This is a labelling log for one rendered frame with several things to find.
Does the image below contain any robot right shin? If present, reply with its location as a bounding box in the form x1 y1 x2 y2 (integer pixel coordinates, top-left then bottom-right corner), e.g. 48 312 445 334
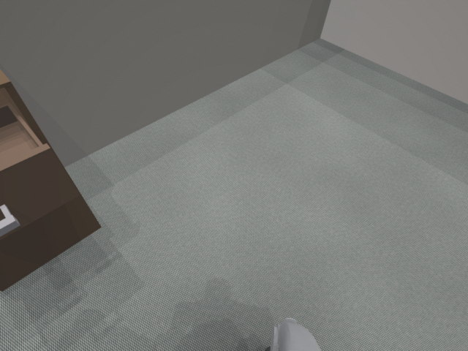
282 318 298 324

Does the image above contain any cabinet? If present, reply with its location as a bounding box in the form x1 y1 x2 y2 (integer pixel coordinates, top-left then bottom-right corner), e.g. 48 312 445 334
0 70 101 292

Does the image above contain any drawer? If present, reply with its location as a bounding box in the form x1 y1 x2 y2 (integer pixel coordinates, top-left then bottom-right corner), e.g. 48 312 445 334
0 103 80 240

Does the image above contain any right robot thigh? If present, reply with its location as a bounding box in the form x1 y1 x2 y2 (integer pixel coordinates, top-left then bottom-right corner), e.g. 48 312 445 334
271 322 322 351

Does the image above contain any handle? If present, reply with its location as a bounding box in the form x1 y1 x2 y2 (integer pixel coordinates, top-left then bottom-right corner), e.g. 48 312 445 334
0 205 20 237

